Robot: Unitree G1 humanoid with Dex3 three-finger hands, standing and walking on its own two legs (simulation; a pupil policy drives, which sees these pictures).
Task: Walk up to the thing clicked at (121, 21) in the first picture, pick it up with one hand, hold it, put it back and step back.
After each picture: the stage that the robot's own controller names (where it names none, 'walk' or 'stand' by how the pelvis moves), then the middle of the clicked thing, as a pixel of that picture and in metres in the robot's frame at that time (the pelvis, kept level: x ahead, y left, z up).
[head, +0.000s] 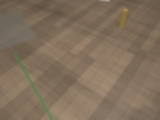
stand; (123, 18) +1.85 -0.54 -0.65
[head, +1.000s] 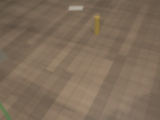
walk; (97, 25) +1.77 -0.06 -0.62
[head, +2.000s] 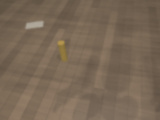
walk; (62, 51) +1.19 +0.30 -0.65
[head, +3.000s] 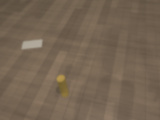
walk; (63, 86) +0.76 +0.24 -0.65
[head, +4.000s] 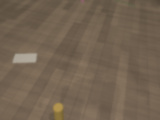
walk; (59, 115) +0.54 +0.17 -0.63
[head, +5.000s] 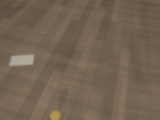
stand; out of the picture +0.46 +0.19 -0.65
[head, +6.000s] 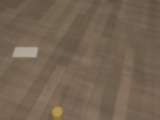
stand; (58, 118) +0.45 +0.15 -0.65
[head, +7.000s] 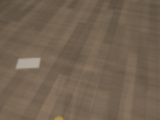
stand; out of the picture +0.43 +0.19 -0.66
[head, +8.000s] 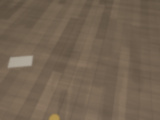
stand; out of the picture +0.42 +0.21 -0.65
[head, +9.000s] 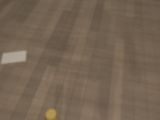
stand; (53, 119) +0.42 +0.22 -0.65
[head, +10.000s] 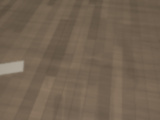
stand; out of the picture +0.37 +0.22 -0.65
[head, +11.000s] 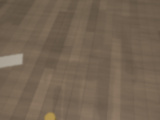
stand; out of the picture +0.40 +0.23 -0.65
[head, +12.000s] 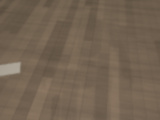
stand; out of the picture +0.38 +0.22 -0.65
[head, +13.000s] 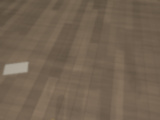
stand; out of the picture +0.42 +0.21 -0.66
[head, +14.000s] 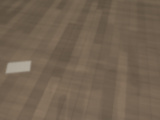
stand; out of the picture +0.41 +0.20 -0.66
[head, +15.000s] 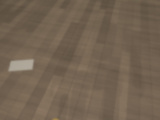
stand; out of the picture +0.42 +0.19 -0.66
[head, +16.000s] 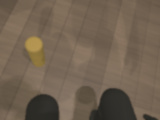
go down; (36, 54) +0.51 +0.17 -0.34
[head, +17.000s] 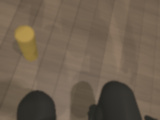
go down; (28, 46) +0.53 +0.17 -0.28
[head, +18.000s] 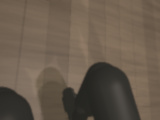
close in; out of the picture +0.52 +0.23 -0.19
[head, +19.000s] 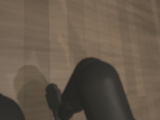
close; out of the picture +0.52 +0.25 -0.18
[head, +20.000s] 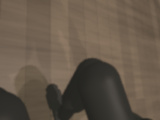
lift; out of the picture +0.46 +0.23 -0.18
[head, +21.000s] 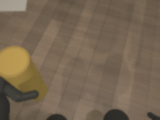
lift; (28, 79) +0.34 +0.17 +0.03
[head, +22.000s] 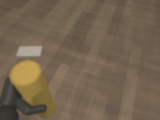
hold; (38, 94) +0.30 +0.15 +0.06
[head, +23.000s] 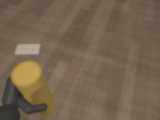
hold; (38, 94) +0.30 +0.15 +0.04
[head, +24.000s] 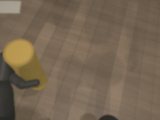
crouch; (30, 70) +0.39 +0.16 -0.02
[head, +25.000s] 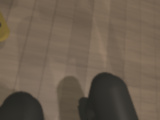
lower; out of the picture +0.54 +0.19 -0.04
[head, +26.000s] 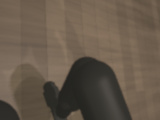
lower; out of the picture +0.50 +0.24 -0.18
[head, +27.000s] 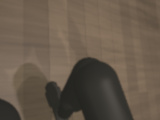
lower; out of the picture +0.49 +0.25 -0.19
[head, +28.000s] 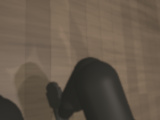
lower; out of the picture +0.49 +0.23 -0.18
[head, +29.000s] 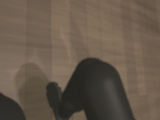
lower; out of the picture +0.48 +0.24 -0.19
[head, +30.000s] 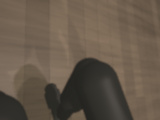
open; out of the picture +0.48 +0.21 -0.19
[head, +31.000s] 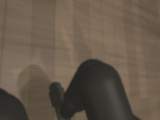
stand; out of the picture +0.48 +0.21 -0.19
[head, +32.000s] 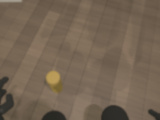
stand; (55, 83) +0.45 +0.13 -0.43
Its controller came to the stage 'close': yes
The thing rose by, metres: 0.68
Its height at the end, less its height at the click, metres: +0.00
